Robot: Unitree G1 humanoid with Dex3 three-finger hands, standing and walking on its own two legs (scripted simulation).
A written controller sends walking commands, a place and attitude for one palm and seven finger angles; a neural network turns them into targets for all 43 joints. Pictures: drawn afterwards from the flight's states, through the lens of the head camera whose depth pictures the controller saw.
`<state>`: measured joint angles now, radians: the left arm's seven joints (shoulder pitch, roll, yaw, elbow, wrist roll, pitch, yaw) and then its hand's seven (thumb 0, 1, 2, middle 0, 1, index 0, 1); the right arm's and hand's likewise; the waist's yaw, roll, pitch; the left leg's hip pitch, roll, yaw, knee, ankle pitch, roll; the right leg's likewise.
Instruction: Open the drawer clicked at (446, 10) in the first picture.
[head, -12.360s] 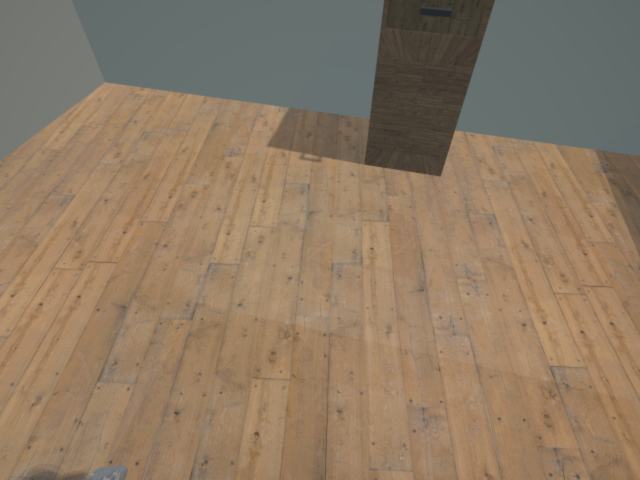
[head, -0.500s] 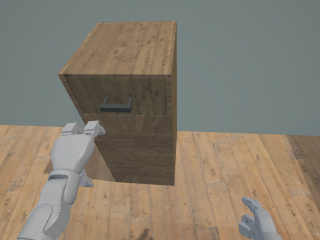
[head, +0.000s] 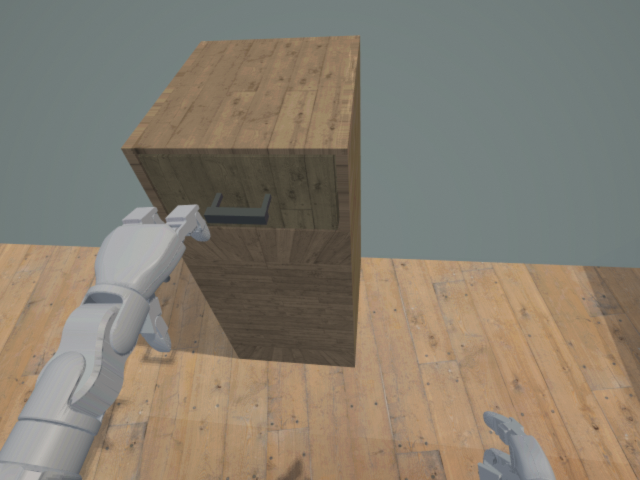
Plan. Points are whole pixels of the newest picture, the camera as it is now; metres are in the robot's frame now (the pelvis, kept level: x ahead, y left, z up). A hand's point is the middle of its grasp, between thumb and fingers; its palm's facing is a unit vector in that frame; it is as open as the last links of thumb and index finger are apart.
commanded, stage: raise the hand with hooked fingers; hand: left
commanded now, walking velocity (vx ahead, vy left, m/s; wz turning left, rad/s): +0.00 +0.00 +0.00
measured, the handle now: (239, 207) +0.55 +0.24 -0.01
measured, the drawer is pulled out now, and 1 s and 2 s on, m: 0.00 0.00 0.00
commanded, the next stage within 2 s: move the hooked fingers above the handle in 0.18 s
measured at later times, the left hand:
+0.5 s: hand (173, 274) +0.32 +0.24 +0.09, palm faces +0.00 -0.06 -1.00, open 13.9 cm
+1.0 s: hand (195, 242) +0.40 +0.24 +0.07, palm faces -0.02 -0.04 -1.00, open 13.9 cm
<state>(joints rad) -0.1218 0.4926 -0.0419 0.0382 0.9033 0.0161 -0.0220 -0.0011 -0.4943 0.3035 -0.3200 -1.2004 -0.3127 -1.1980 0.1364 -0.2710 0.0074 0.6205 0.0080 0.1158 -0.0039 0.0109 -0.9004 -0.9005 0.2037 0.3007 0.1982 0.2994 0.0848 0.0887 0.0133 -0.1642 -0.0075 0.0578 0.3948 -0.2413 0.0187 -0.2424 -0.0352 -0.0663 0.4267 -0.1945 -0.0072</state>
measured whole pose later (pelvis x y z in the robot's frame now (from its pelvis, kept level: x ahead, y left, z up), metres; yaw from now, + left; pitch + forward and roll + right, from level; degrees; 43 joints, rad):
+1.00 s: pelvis +0.01 +0.00 -0.01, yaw +0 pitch +7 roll +1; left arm -0.42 0.50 -0.05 0.47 0.97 -0.06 0.09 0.00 -0.49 0.30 -0.32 -1.20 -0.32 -1.20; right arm 0.23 -0.27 -0.03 0.66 0.03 0.12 -0.04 0.01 -0.90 -0.90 0.20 0.30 0.20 0.30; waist 0.03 0.05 -0.03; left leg -0.31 0.00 0.07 0.48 -0.29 0.02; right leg -0.39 -0.03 -0.05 0.51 -0.23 -0.01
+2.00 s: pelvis +0.01 +0.00 -0.02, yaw -2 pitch +17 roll +0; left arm -0.87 0.59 0.00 1.05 1.08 -0.14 0.20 0.00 -0.49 0.30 -0.33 -1.21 -0.34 -1.22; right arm 0.37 -0.28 -0.05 0.70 0.00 0.12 -0.04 0.00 -0.90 -0.90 0.20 0.30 0.20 0.30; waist -0.10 0.04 -0.09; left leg -0.59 0.02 0.07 0.64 -0.35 0.03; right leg -0.65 -0.02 -0.04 0.62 -0.26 0.00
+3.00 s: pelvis +0.02 +0.01 -0.03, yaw -1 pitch +19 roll -1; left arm -0.83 0.54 0.01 1.05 1.09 -0.13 0.29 0.00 -0.49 0.30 -0.33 -1.20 -0.32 -1.21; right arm 0.34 -0.27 -0.05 0.70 -0.02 0.13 -0.01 0.00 -0.90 -0.90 0.20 0.30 0.20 0.30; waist -0.10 0.05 -0.12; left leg -0.64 0.02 0.06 0.70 -0.38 0.03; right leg -0.70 -0.02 -0.05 0.66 -0.29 0.00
